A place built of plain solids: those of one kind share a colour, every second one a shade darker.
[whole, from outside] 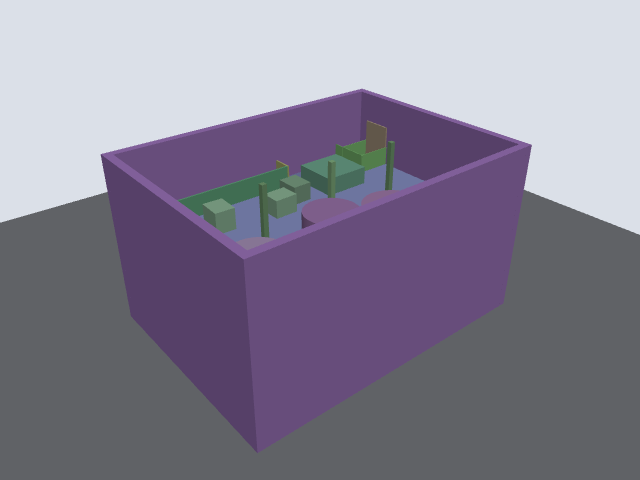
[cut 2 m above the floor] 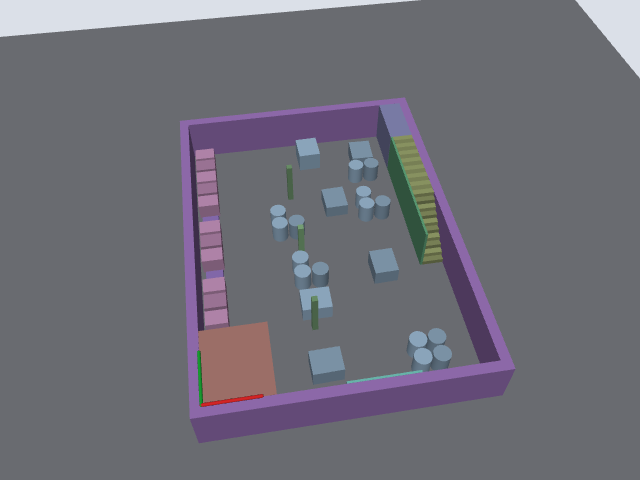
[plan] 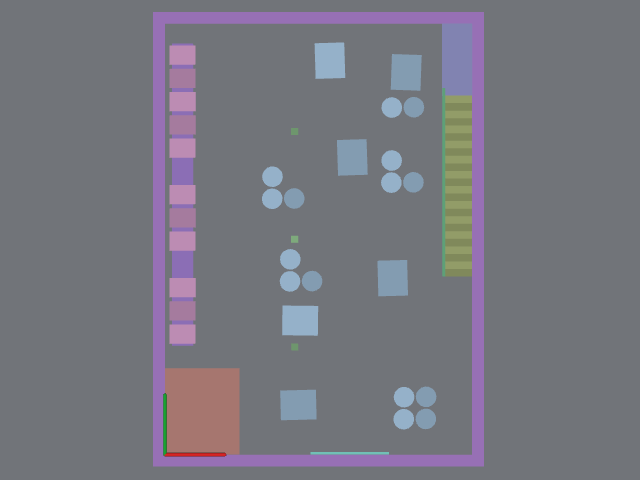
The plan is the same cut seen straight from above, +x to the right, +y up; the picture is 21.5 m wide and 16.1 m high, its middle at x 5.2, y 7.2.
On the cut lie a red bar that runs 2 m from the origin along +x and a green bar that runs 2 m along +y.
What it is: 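The cask floor and the brewing floor of a tower brewery's brewhouse, with the steep straight timber stair of 25 risers, between a boarded wall and the brick wall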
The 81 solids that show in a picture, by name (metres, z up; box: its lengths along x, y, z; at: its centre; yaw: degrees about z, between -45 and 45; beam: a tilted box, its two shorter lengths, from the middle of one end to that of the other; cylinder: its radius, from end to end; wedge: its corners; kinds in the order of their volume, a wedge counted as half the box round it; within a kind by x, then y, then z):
{
 "wall_1": {"box": [0.4, 15.25, 8.69], "at": [-0.2, 7.22, 4.29]},
 "wall_2": {"box": [11.1, 0.4, 8.69], "at": [5.15, -0.2, 4.29]},
 "wall_3": {"box": [11.1, 0.4, 8.69], "at": [5.15, 14.65, 4.29]},
 "wall_4": {"box": [0.4, 15.25, 8.69], "at": [10.5, 7.22, 4.29]},
 "upper_floor_1": {"box": [9.31, 14.47, 0.3], "at": [4.64, 7.22, 4.86]},
 "office_1": {"box": [2.5, 2.9, 2.25], "at": [1.25, 1.45, 1.07]},
 "stair_steps_1": {"box": [0.9, 0.26, 0.25], "at": [9.85, 6.1, 0.08]},
 "stair_steps_2": {"box": [0.9, 0.26, 0.45], "at": [9.85, 6.36, 0.18]},
 "stair_steps_3": {"box": [0.9, 0.26, 0.65], "at": [9.85, 6.61, 0.28]},
 "stair_steps_4": {"box": [0.9, 0.26, 0.85], "at": [9.85, 6.86, 0.38]},
 "stair_steps_5": {"box": [0.9, 0.26, 1.05], "at": [9.85, 7.11, 0.48]},
 "stair_steps_6": {"box": [0.9, 0.26, 1.25], "at": [9.85, 7.37, 0.58]},
 "stair_steps_7": {"box": [0.9, 0.26, 1.45], "at": [9.85, 7.62, 0.68]},
 "stair_steps_8": {"box": [0.9, 0.26, 1.65], "at": [9.85, 7.87, 0.78]},
 "stair_steps_9": {"box": [0.9, 0.26, 1.85], "at": [9.85, 8.13, 0.88]},
 "stair_steps_10": {"box": [0.9, 0.26, 2.05], "at": [9.85, 8.38, 0.98]},
 "stair_steps_11": {"box": [0.9, 0.26, 2.25], "at": [9.85, 8.63, 1.08]},
 "stair_steps_12": {"box": [0.9, 0.26, 2.45], "at": [9.85, 8.89, 1.18]},
 "stair_steps_13": {"box": [0.9, 0.26, 2.66], "at": [9.85, 9.14, 1.28]},
 "stair_steps_14": {"box": [0.9, 0.26, 2.86], "at": [9.85, 9.39, 1.38]},
 "stair_steps_15": {"box": [0.9, 0.26, 3.06], "at": [9.85, 9.64, 1.48]},
 "stair_steps_16": {"box": [0.9, 0.26, 3.26], "at": [9.85, 9.9, 1.58]},
 "stair_steps_17": {"box": [0.9, 0.26, 3.46], "at": [9.85, 10.15, 1.68]},
 "stair_steps_18": {"box": [0.9, 0.26, 3.66], "at": [9.85, 10.4, 1.78]},
 "stair_steps_19": {"box": [0.9, 0.26, 3.86], "at": [9.85, 10.66, 1.88]},
 "stair_steps_20": {"box": [0.9, 0.26, 4.06], "at": [9.85, 10.91, 1.98]},
 "stair_steps_21": {"box": [0.9, 0.26, 4.26], "at": [9.85, 11.16, 2.08]},
 "stair_steps_22": {"box": [0.9, 0.26, 4.46], "at": [9.85, 11.42, 2.18]},
 "stair_steps_23": {"box": [0.9, 0.26, 4.66], "at": [9.85, 11.67, 2.28]},
 "stair_steps_24": {"box": [0.9, 0.26, 4.86], "at": [9.85, 11.92, 2.38]},
 "stair_head_landing_1": {"box": [1.02, 2.42, 5.06], "at": [9.8, 13.25, 2.48]},
 "liquor_back_1": {"cylinder": 1.21, "from": [2.21, 9.03, 4.96], "to": [2.21, 9.03, 7.37]},
 "load_1": {"cylinder": 0.34, "from": [3.6, 8.58, -0.05], "to": [3.6, 8.58, 0.88]},
 "load_2": {"cylinder": 0.34, "from": [3.61, 9.32, -0.05], "to": [3.61, 9.32, 0.88]},
 "load_3": {"cylinder": 0.34, "from": [4.19, 5.81, -0.05], "to": [4.19, 5.81, 0.88]},
 "load_4": {"cylinder": 0.34, "from": [4.2, 6.55, -0.05], "to": [4.2, 6.55, 0.88]},
 "load_5": {"cylinder": 0.34, "from": [4.34, 8.59, -0.05], "to": [4.34, 8.59, 0.88]},
 "load_6": {"box": [1.2, 1.0, 0.82], "at": [4.48, 1.67, 0.36], "yaw": 1.4},
 "load_7": {"box": [1.2, 1.0, 0.77], "at": [4.53, 4.5, 0.34], "yaw": -0.6},
 "load_8": {"cylinder": 0.34, "from": [4.93, 5.82, -0.05], "to": [4.93, 5.82, 0.88]},
 "load_9": {"box": [1.0, 1.2, 0.97], "at": [5.53, 13.22, 0.44], "yaw": 1.7},
 "load_10": {"box": [1.0, 1.2, 0.66], "at": [6.28, 9.97, 0.28], "yaw": 1.8},
 "load_11": {"cylinder": 0.34, "from": [7.59, 9.13, -0.05], "to": [7.59, 9.13, 0.88]},
 "load_12": {"cylinder": 0.34, "from": [7.6, 9.87, -0.05], "to": [7.6, 9.87, 0.88]},
 "load_13": {"cylinder": 0.34, "from": [7.61, 11.64, -0.05], "to": [7.61, 11.64, 0.88]},
 "load_14": {"box": [1.0, 1.2, 0.77], "at": [7.64, 5.92, 0.34], "yaw": 1.4},
 "load_15": {"cylinder": 0.34, "from": [8.01, 1.19, -0.05], "to": [8.01, 1.19, 0.88]},
 "load_16": {"cylinder": 0.34, "from": [8.02, 1.93, -0.05], "to": [8.02, 1.93, 0.88]},
 "load_17": {"box": [1.0, 1.2, 0.77], "at": [8.09, 12.82, 0.34], "yaw": -1.9},
 "load_18": {"cylinder": 0.34, "from": [8.33, 9.14, -0.05], "to": [8.33, 9.14, 0.88]},
 "load_19": {"cylinder": 0.34, "from": [8.35, 11.65, -0.05], "to": [8.35, 11.65, 0.88]},
 "load_20": {"cylinder": 0.34, "from": [8.75, 1.2, -0.05], "to": [8.75, 1.2, 0.88]},
 "load_21": {"cylinder": 0.34, "from": [8.76, 1.94, -0.05], "to": [8.76, 1.94, 0.88]},
 "mash_tun_1": {"cylinder": 1.46, "from": [2.21, 5.42, 4.96], "to": [2.21, 5.42, 6.52]},
 "copper_1": {"cylinder": 1.24, "from": [2.21, 12.64, 4.96], "to": [2.21, 12.64, 6.79]},
 "cooler_1": {"box": [2.3, 2.42, 0.96], "at": [8.2, 3.86, 5.44]},
 "cask_1": {"box": [0.88, 0.65, 0.74], "at": [0.59, 4.04, 0.67]},
 "cask_2": {"box": [0.88, 0.65, 0.74], "at": [0.59, 4.82, 0.67]},
 "cask_3": {"box": [0.88, 0.65, 0.74], "at": [0.59, 5.6, 0.67]},
 "cask_4": {"box": [0.88, 0.65, 0.74], "at": [0.59, 7.16, 0.67]},
 "cask_5": {"box": [0.88, 0.65, 0.74], "at": [0.59, 7.94, 0.67]},
 "cask_6": {"box": [0.88, 0.65, 0.74], "at": [0.59, 8.72, 0.67]},
 "cask_7": {"box": [0.88, 0.65, 0.74], "at": [0.59, 10.28, 0.67]},
 "cask_8": {"box": [0.88, 0.65, 0.74], "at": [0.59, 11.06, 0.67]},
 "cask_9": {"box": [0.88, 0.65, 0.74], "at": [0.59, 11.84, 0.67]},
 "cask_10": {"box": [0.88, 0.65, 0.74], "at": [0.59, 12.62, 0.67]},
 "cask_11": {"box": [0.88, 0.65, 0.74], "at": [0.59, 13.4, 0.67]},
 "stair_wall_1": {"box": [0.1, 6.33, 6.16], "at": [9.35, 9.14, 3.03]},
 "malt_1": {"box": [1.0, 1.2, 0.97], "at": [7.22, 7.97, 5.45], "yaw": 1.4},
 "malt_2": {"box": [1.2, 1.0, 1.13], "at": [7.73, 11.03, 5.53], "yaw": -2.7},
 "malt_3": {"box": [1.2, 1.0, 0.97], "at": [7.94, 6.53, 5.45], "yaw": 1.7},
 "stillage_1": {"box": [0.72, 10.14, 0.39], "at": [0.59, 8.72, 0.14]},
 "post_1": {"box": [0.24, 0.24, 8.39], "at": [4.35, 3.61, 4.14]},
 "post_2": {"box": [0.24, 0.24, 8.39], "at": [4.35, 7.22, 4.14]},
 "post_3": {"box": [0.24, 0.24, 8.39], "at": [4.35, 10.84, 4.14]},
 "loading_door_1": {"box": [2.64, 0.09, 2.87], "at": [6.2, 0.04, 1.39]},
 "hoist_door_1": {"box": [1.54, 0.09, 2.12], "at": [8.95, 0.04, 6.07]},
 "hoist_rail_1": {"box": [0.04, 1.93, 1.05], "at": [8.17, 0.93, 5.49]},
 "hoist_rail_2": {"box": [2.22, 0.04, 1.05], "at": [9.22, 1.84, 5.49]},
 "hoist_rail_3": {"box": [0.04, 1.93, 1.05], "at": [9.73, 0.93, 5.49]},
 "well_guard_1": {"box": [1.0, 0.1, 1.15], "at": [9.8, 5.92, 5.54]}
}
